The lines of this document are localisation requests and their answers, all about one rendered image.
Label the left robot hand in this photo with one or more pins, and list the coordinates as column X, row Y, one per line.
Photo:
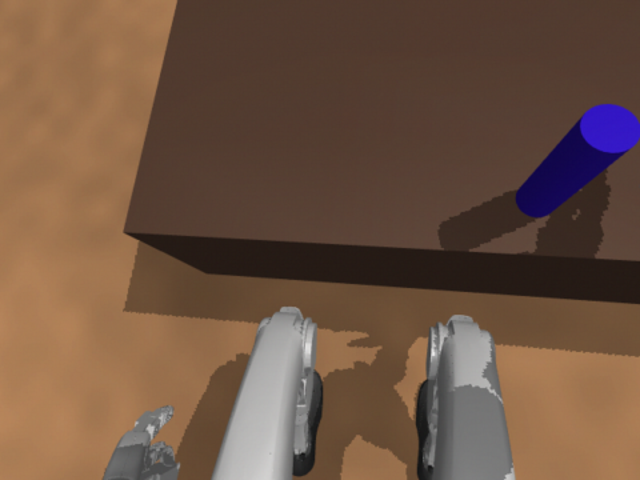
column 134, row 458

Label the right robot foot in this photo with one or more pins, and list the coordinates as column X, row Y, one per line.
column 424, row 471

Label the can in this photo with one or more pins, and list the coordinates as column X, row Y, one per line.
column 601, row 136

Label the left robot foot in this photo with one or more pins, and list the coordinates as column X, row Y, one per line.
column 303, row 463

